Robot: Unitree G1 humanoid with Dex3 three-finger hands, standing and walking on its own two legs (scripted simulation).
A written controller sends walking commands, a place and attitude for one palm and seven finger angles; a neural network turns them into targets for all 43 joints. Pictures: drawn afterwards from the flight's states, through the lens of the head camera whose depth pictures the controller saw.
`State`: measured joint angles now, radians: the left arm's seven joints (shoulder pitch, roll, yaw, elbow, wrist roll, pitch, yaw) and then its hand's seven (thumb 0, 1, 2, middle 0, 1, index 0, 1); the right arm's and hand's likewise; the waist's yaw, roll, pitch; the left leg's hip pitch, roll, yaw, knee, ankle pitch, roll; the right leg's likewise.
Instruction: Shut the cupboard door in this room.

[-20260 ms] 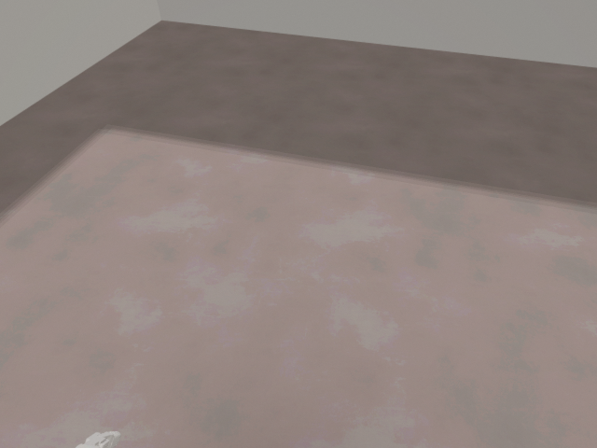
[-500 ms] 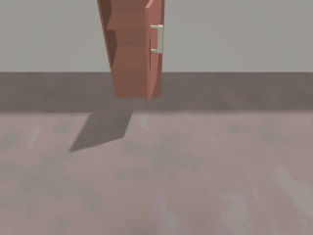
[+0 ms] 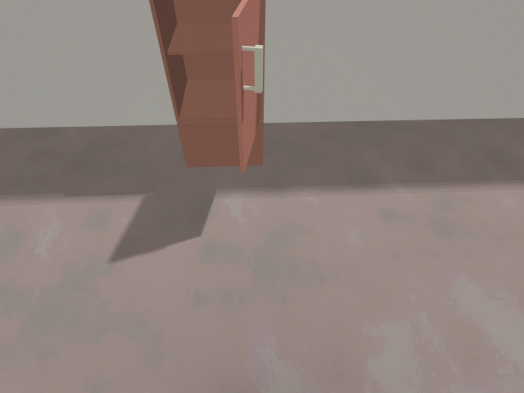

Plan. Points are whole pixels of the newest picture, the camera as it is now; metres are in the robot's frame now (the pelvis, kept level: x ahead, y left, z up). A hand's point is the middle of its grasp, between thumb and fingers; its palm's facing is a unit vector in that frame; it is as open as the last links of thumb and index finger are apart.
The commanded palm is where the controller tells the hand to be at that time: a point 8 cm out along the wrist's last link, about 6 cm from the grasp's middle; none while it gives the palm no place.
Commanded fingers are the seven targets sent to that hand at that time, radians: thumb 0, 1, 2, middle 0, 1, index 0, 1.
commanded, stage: look at it before walking up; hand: left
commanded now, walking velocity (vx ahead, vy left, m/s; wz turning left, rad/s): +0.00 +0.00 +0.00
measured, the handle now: (252, 69) +1.04 +0.09 -0.01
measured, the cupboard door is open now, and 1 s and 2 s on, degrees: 78 78 78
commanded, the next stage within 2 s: walk around to get in front in 0.58 s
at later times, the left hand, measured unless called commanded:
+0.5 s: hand out of the picture +0.00 +0.18 -0.18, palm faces +0.04 -0.98 -0.20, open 7.4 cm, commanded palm none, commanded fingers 0.00 0.90 0.90 -0.20 -0.30 -0.20 -0.30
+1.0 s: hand out of the picture +0.04 +0.19 -0.18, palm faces -0.07 -0.96 -0.27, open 7.4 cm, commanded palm none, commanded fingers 0.00 0.90 0.90 -0.20 -0.30 -0.20 -0.30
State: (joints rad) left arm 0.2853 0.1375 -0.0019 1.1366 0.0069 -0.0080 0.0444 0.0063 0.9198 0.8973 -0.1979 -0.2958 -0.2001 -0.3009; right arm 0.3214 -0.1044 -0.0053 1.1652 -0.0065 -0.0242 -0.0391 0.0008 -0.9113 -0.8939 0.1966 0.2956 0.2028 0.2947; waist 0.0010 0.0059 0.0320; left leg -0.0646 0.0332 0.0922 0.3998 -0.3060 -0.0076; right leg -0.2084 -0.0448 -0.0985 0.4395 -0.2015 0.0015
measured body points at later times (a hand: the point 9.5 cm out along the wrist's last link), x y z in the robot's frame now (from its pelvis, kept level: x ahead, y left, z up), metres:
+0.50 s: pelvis +0.00 +0.00 +0.00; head +0.01 +0.00 +0.45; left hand +0.00 +0.23 -0.16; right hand +0.00 -0.22 -0.16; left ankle -0.06 +0.12 -0.74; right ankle +0.02 -0.12 -0.74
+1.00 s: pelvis -0.01 -0.02 -0.02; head +0.02 -0.04 +0.43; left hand +0.04 +0.24 -0.16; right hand +0.01 -0.26 -0.18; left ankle -0.06 +0.11 -0.74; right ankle +0.00 -0.11 -0.73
